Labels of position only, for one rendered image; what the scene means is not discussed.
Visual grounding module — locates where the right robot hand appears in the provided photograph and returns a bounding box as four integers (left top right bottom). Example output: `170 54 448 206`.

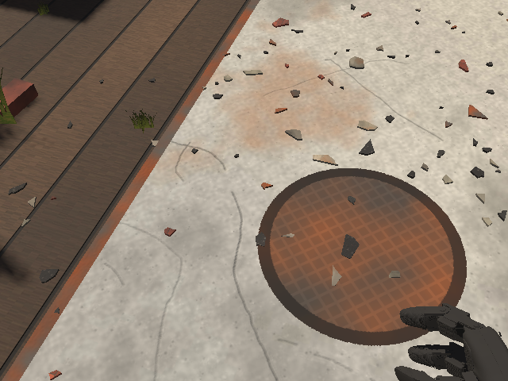
394 303 508 381

